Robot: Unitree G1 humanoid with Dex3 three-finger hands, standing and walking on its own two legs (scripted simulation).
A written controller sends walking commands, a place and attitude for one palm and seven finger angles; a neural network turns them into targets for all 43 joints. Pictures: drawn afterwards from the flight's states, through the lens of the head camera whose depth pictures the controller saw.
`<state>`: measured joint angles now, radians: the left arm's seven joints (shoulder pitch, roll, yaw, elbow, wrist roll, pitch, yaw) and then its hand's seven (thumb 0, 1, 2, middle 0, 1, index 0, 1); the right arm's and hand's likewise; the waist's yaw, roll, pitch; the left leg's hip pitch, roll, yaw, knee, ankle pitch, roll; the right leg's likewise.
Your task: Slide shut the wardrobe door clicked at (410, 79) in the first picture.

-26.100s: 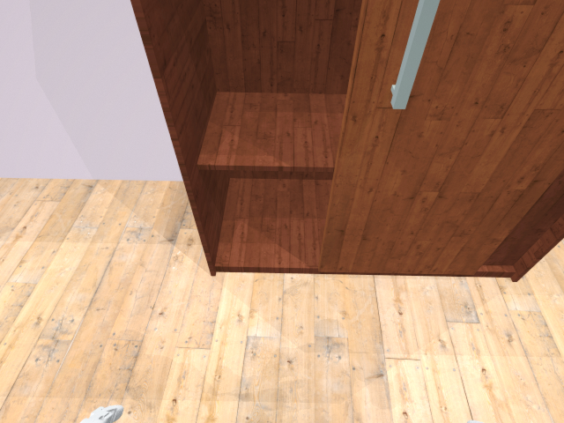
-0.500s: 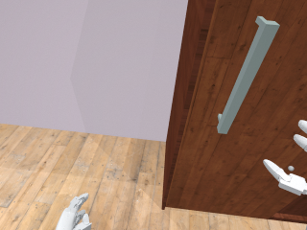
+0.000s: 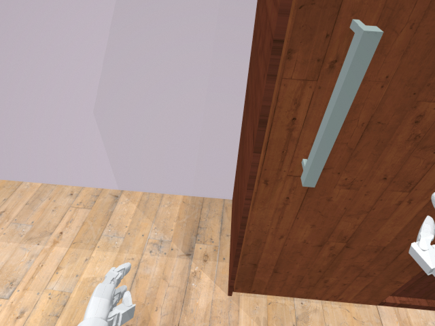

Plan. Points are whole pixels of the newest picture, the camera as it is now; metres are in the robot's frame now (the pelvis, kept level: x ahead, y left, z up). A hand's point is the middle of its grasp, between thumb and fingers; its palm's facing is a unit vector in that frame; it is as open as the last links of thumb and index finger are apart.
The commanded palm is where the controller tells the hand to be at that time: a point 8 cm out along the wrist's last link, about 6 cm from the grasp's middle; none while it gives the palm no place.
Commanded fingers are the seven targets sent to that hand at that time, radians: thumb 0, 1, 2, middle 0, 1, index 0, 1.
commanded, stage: draw the hand back to the body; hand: right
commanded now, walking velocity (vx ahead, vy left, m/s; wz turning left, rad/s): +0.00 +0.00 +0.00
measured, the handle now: (328, 115) +0.42 -0.20 +0.22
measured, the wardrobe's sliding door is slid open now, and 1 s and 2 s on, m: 0.00 0.00 0.00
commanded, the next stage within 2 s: step back with the hand held close in 0.10 s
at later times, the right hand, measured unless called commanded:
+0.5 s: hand (399, 244) +0.20 -0.25 +0.15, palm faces +0.34 +0.83 -0.44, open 7.4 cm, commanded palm +0.14 -0.30 +0.17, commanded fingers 0.00 -0.90 -0.90 0.20 0.30 0.20 0.30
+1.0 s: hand out of the picture +0.13 -0.28 +0.15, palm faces +0.45 +0.81 -0.38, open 7.4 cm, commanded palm +0.06 -0.32 +0.17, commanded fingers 0.00 -0.90 -0.90 0.20 0.30 0.20 0.30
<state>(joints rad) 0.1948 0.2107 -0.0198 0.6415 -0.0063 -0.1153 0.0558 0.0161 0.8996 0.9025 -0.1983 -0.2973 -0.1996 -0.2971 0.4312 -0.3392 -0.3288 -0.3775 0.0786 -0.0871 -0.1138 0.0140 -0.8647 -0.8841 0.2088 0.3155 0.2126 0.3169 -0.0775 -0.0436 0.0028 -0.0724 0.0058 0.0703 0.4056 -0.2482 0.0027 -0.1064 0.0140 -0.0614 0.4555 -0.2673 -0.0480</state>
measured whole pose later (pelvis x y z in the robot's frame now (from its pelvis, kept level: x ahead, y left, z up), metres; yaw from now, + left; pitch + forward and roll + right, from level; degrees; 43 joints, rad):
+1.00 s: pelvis -0.08 -0.02 -0.02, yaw +1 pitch -1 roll +2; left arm 0.23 0.21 -0.02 0.58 0.00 -0.09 0.05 0.01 0.90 0.90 -0.20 -0.30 -0.20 -0.30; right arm 0.48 -0.36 -0.40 -0.50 0.02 -0.23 -0.15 0.02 -0.89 -0.90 0.21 0.30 0.21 0.30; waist -0.02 0.02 0.02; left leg -0.36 0.02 0.05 0.56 -0.19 -0.01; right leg -0.42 0.02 -0.07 0.69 -0.37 -0.06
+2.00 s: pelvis -0.28 -0.07 +0.00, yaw +3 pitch -1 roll +1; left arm 0.28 0.16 -0.01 0.62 0.00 -0.09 0.04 0.01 0.90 0.90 -0.20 -0.30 -0.20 -0.30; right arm 0.53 -0.51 -0.49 -0.51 0.03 -0.18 -0.13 0.01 -0.89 -0.90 0.21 0.30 0.22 0.30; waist -0.01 0.05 -0.05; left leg -0.10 -0.04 0.09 0.38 -0.34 0.07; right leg -0.38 0.06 -0.05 0.51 -0.30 0.00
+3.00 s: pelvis -0.29 -0.13 -0.01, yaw +0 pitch +0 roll +2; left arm 0.21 0.17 -0.01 0.63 -0.01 -0.10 0.03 0.01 0.90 0.90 -0.20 -0.30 -0.20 -0.30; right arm 0.53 -0.42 -0.46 -0.45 0.03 -0.23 -0.14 0.01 -0.89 -0.90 0.21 0.30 0.21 0.30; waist 0.02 -0.02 0.01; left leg -0.26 -0.01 0.05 0.50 -0.23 0.00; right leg -0.23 -0.02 -0.01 0.58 -0.34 -0.02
